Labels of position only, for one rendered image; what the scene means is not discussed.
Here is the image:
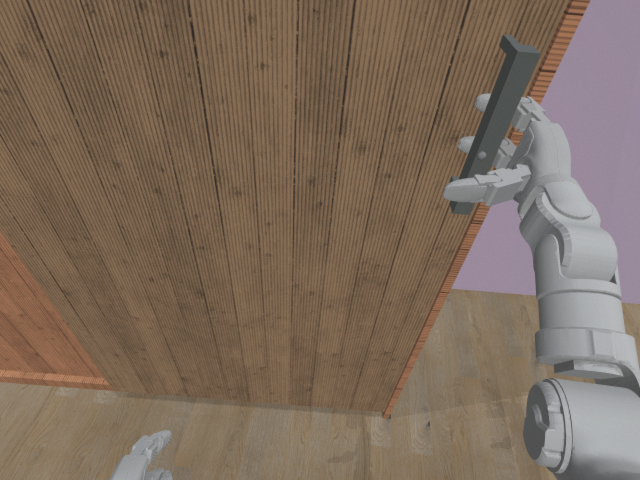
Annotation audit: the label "robot right hand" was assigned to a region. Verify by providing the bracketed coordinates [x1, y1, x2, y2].
[443, 93, 571, 206]

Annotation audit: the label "robot right upper arm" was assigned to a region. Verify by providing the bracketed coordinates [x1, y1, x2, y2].
[523, 378, 640, 480]

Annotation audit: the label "handle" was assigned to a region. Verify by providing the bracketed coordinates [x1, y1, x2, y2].
[449, 35, 541, 215]

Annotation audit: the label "wardrobe door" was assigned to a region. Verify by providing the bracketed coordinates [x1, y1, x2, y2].
[0, 0, 569, 412]
[0, 231, 104, 377]

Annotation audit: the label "robot right forearm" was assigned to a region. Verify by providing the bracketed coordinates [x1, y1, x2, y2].
[517, 174, 640, 398]

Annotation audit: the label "robot left hand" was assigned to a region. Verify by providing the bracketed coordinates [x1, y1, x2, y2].
[110, 430, 173, 480]

